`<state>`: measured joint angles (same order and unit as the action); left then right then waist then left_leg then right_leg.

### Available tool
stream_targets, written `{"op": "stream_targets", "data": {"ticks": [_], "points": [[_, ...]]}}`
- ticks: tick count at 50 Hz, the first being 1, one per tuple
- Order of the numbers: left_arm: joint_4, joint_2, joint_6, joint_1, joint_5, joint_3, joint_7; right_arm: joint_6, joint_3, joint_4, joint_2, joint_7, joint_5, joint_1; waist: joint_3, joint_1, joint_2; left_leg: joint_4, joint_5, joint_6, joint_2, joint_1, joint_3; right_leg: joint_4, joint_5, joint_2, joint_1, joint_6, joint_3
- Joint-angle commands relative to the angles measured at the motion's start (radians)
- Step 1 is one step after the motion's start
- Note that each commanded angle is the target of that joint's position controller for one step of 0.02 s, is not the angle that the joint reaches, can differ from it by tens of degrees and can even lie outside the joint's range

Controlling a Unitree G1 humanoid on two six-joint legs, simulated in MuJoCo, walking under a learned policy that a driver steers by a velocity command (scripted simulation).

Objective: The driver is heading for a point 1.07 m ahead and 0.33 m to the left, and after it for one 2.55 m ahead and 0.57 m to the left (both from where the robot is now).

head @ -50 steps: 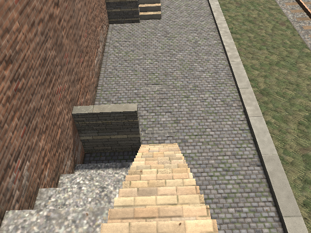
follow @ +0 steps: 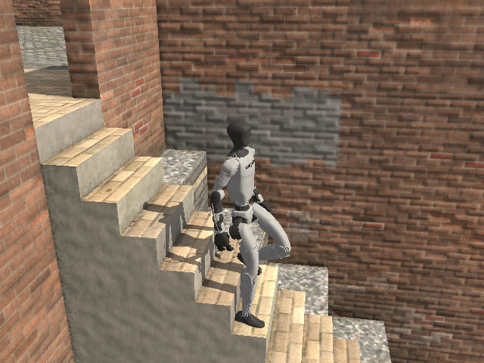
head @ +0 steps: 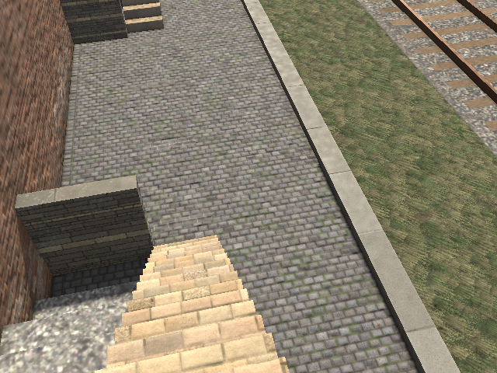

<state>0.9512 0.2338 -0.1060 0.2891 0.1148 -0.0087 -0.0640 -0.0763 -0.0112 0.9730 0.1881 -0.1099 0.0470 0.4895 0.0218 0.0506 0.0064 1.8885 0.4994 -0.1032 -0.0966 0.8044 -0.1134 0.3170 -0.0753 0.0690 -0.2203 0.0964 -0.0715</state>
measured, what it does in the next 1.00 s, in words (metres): goes down, turning left: left foot 0.22 m lower, then right foot 0.21 m lower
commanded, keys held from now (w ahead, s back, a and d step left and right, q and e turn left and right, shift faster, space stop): w+q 0.76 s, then w+e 0.24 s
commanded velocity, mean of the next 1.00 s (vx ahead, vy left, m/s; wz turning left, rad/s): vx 0.50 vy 0.00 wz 0.44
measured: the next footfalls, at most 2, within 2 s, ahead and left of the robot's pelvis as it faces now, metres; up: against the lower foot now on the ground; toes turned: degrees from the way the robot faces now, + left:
left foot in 0.52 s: +0.28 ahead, +0.22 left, -0.22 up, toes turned +24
right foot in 0.82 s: +0.51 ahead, +0.13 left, -0.43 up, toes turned +30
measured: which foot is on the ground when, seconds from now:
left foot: up 0.00-0.50, down 0.52-0.82, up 0.84-1.00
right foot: down 0.00-0.50, up 0.52-0.80, down 0.82-1.00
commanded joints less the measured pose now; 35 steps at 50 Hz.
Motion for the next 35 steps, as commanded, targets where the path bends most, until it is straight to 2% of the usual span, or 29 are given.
{"op": "stream_targets", "data": {"ticks": [1, 2, 3, 4, 5, 6, 8, 9, 11, 12, 13, 15, 17, 20, 21, 22, 23, 24, 25, 26, 27, 28, 29, 30, 31, 32, 33, 34, 35], "points": [[-0.018, -0.103, -0.025, 0.188, -0.001, 0.048, 0.079, 0.01, -0.014, -0.038, -0.046, 0.012, 0.066, 0.037, -0.188, 0.001, 0.157, -0.38, -0.46, -0.054, 0.189, 0.362, -0.069, -0.024, -0.228, 0.378, -0.084, 0.194, 0.206], [0.024, -0.096, -0.037, 0.198, 0.001, 0.049, 0.098, 0.044, -0.021, -0.037, -0.038, 0.0, 0.068, 0.038, -0.266, -0.005, 0.162, -0.448, -0.65, -0.036, 0.196, 0.376, -0.05, -0.072, -0.417, 0.415, -0.21, 0.264, 0.299], [0.091, -0.07, -0.046, 0.263, 0.03, 0.044, 0.083, 0.053, -0.018, -0.043, -0.017, -0.009, 0.054, 0.019, -0.253, -0.032, 0.074, -0.39, -0.689, -0.024, 0.204, 0.408, -0.033, -0.083, -0.465, 0.381, -0.206, 0.27, 0.28], [0.114, -0.07, -0.061, 0.287, 0.045, 0.052, 0.089, 0.063, -0.022, -0.043, -0.02, -0.012, 0.062, 0.041, -0.234, -0.006, 0.065, -0.481, -0.795, -0.026, 0.225, 0.392, -0.057, -0.057, -0.449, 0.389, -0.218, 0.264, 0.278], [0.164, -0.112, -0.079, 0.354, 0.048, 0.069, 0.1, 0.066, -0.025, -0.068, -0.022, -0.002, 0.059, 0.033, -0.246, -0.025, 0.067, -0.629, -0.878, -0.029, 0.246, 0.482, -0.127, -0.031, -0.332, 0.392, -0.101, 0.224, 0.27], [0.172, -0.103, -0.095, 0.382, 0.026, 0.081, 0.111, 0.057, -0.035, -0.063, -0.031, 0.01, 0.063, 0.011, -0.216, -0.045, 0.022, -0.833, -1.094, -0.01, 0.253, 0.422, -0.086, 0.035, -0.318, 0.348, -0.083, 0.154, 0.154], [0.168, -0.037, -0.114, 0.322, 0.029, 0.096, 0.104, 0.073, -0.025, -0.09, 0.011, 0.006, 0.052, -0.077, -0.203, -0.016, 0.097, -0.775, -1.144, 0.028, 0.221, 0.149, 0.007, -0.004, -0.431, 0.322, -0.268, 0.102, 0.089], [0.178, -0.034, -0.115, 0.311, 0.03, 0.106, 0.101, 0.075, -0.02, -0.11, 0.029, 0.0, 0.056, -0.104, -0.204, -0.004, 0.085, -0.765, -1.097, 0.034, 0.224, 0.104, -0.007, -0.019, -0.4, 0.335, -0.265, 0.088, 0.079], [0.198, -0.002, -0.108, 0.349, 0.033, 0.105, 0.097, 0.056, 0.0, -0.143, 0.062, -0.003, 0.068, -0.218, -0.244, -0.043, 0.056, -0.854, -1.018, 0.013, 0.226, 0.136, -0.008, 0.01, -0.348, 0.339, -0.131, 0.06, 0.046], [0.201, 0.001, -0.104, 0.377, 0.032, 0.102, 0.102, 0.042, 0.0, -0.156, 0.06, 0.002, 0.057, -0.289, -0.234, -0.073, 0.074, -0.946, -0.993, 0.0, 0.227, 0.137, -0.009, 0.024, -0.303, 0.316, -0.033, 0.059, 0.026], [0.198, -0.021, -0.102, 0.419, 0.035, 0.105, 0.117, 0.042, -0.005, -0.16, 0.043, 0.015, 0.064, -0.303, -0.222, -0.095, 0.071, -1.022, -1.038, 0.002, 0.226, 0.103, 0.013, 0.079, -0.301, 0.294, 0.019, 0.047, -0.001], [0.185, -0.028, -0.082, 0.446, 0.037, 0.107, 0.134, 0.041, -0.008, -0.146, 0.037, 0.011, 0.074, -0.328, -0.229, -0.11, 0.088, -1.06, -1.072, 0.01, 0.229, 0.062, 0.055, 0.149, -0.313, 0.282, 0.058, 0.035, -0.016], [0.159, -0.022, -0.075, 0.425, 0.041, 0.094, 0.135, 0.033, -0.007, -0.156, 0.039, 0.011, 0.065, -0.383, -0.243, -0.123, 0.086, -1.186, -1.073, 0.022, 0.222, -0.095, 0.115, 0.19, -0.295, 0.26, 0.018, 0.003, -0.059], [0.145, 0.019, -0.042, 0.419, 0.026, 0.061, 0.137, 0.027, 0.006, -0.154, 0.062, 0.003, 0.097, -0.485, -0.233, -0.171, 0.099, -1.307, -0.976, 0.03, 0.217, -0.219, 0.167, 0.3, -0.296, 0.247, 0.043, -0.05, -0.096], [0.152, 0.05, -0.022, 0.41, 0.012, 0.046, 0.132, 0.022, 0.011, -0.129, 0.068, 0.006, 0.11, -0.482, -0.227, -0.17, 0.107, -1.316, -0.902, 0.039, 0.208, -0.275, 0.178, 0.374, -0.27, 0.26, 0.048, -0.079, -0.096], [0.161, 0.029, -0.004, 0.423, 0.012, 0.045, 0.131, 0.008, 0.031, -0.06, 0.091, 0.015, 0.104, -0.392, -0.172, -0.149, 0.042, -1.336, -0.928, 0.043, 0.212, -0.355, 0.166, 0.503, -0.258, 0.247, 0.074, -0.14, -0.132], [0.171, 0.094, 0.008, 0.405, 0.031, 0.025, 0.116, 0.003, 0.065, 0.035, 0.14, 0.024, 0.103, -0.14, -0.113, -0.062, 0.034, -1.344, -0.885, 0.06, 0.186, -0.515, 0.183, 0.693, -0.192, 0.231, 0.092, -0.173, -0.132], [0.15, 0.124, 0.026, 0.348, 0.026, 0.001, 0.104, -0.021, 0.098, 0.157, 0.209, 0.036, 0.106, 0.105, -0.082, 0.024, -0.071, -1.521, -0.915, 0.077, 0.152, -0.623, 0.258, 0.955, -0.223, 0.17, 0.136, -0.197, -0.142], [0.139, 0.108, 0.059, 0.27, 0.006, 0.003, 0.09, -0.041, 0.108, 0.257, 0.224, 0.055, 0.135, 0.229, -0.106, 0.079, -0.151, -1.807, -1.015, 0.062, 0.204, -0.771, 0.214, 1.2, -0.341, 0.134, 0.06, -0.223, -0.094], [0.126, 0.078, 0.083, 0.231, 0.013, 0.011, 0.054, -0.061, 0.127, 0.36, 0.25, 0.063, 0.115, 0.485, 0.026, 0.187, -0.349, -1.788, -1.133, -0.019, 0.214, -1.249, 0.203, 1.671, -0.754, 0.02, -0.247, -0.178, -0.063], [0.061, -0.103, 0.058, 0.376, 0.008, 0.035, 0.014, -0.087, 0.148, 0.303, 0.416, 0.059, 0.072, 0.486, 0.332, 0.084, -0.399, -1.132, -1.765, -0.175, 0.29, -1.75, 0.054, 1.83, -0.847, -0.119, -0.597, -0.162, 0.066], [-0.065, 0.003, 0.034, 0.114, -0.027, 0.013, 0.005, -0.108, 0.154, 0.321, 0.415, 0.069, 0.081, 0.459, 0.362, 0.161, -0.316, -1.081, -1.852, -0.21, 0.333, -1.763, -0.019, 1.975, -0.902, -0.121, -0.816, -0.157, 0.045], [-0.185, 0.043, -0.007, -0.103, -0.066, 0.004, 0.022, -0.105, 0.136, 0.304, 0.329, 0.068, 0.081, 0.408, 0.249, 0.206, -0.201, -1.08, -1.469, -0.179, 0.323, -1.566, -0.011, 1.924, -0.888, -0.094, -0.924, -0.101, 0.066], [-0.291, 0.097, -0.037, -0.272, -0.107, -0.024, 0.044, -0.089, 0.072, 0.237, 0.186, 0.056, 0.046, 0.239, 0.05, 0.148, -0.16, -1.136, -0.897, -0.189, 0.391, -1.248, -0.244, 1.631, -0.777, -0.049, -1.068, -0.063, 0.178], [-0.227, 0.084, -0.04, -0.251, -0.084, -0.017, 0.044, -0.072, 0.004, 0.14, -0.006, 0.053, 0.042, 0.008, -0.115, 0.047, 0.086, -1.14, -0.697, -0.14, 0.426, -0.883, -0.264, 1.148, -0.468, 0.071, -1.015, -0.038, 0.277], [-0.19, 0.119, -0.042, -0.18, -0.068, -0.019, 0.043, -0.054, -0.004, 0.076, 0.019, 0.048, 0.055, -0.083, -0.206, -0.029, -0.016, -1.235, -0.655, -0.153, 0.434, -0.556, -0.26, 1.083, -0.397, 0.082, -0.817, -0.035, 0.257], [-0.073, 0.083, -0.037, 0.02, -0.066, -0.02, 0.048, -0.046, -0.009, 0.027, 0.012, 0.065, 0.034, -0.144, -0.206, -0.104, -0.001, -1.203, -0.63, -0.157, 0.361, -0.172, -0.139, 0.832, -0.078, 0.067, -0.467, -0.053, 0.215], [-0.014, -0.009, -0.023, 0.17, -0.037, 0.005, 0.039, -0.057, -0.001, -0.006, 0.041, 0.064, 0.068, -0.191, -0.206, -0.191, -0.113, -1.111, -0.528, -0.146, 0.239, 0.127, -0.048, 0.888, 0.09, 0.015, -0.157, -0.08, 0.142], [0.16, 0.087, 0.019, 0.402, -0.323, -0.082, 0.051, -0.04, -0.026, 0.068, -0.059, 0.113, -0.326, -0.146, -0.211, -0.28, -0.023, -1.084, -0.377, -0.088, 0.052, 0.331, 0.011, 0.6, 0.486, -0.087, 0.207, -0.184, 0.003]]}}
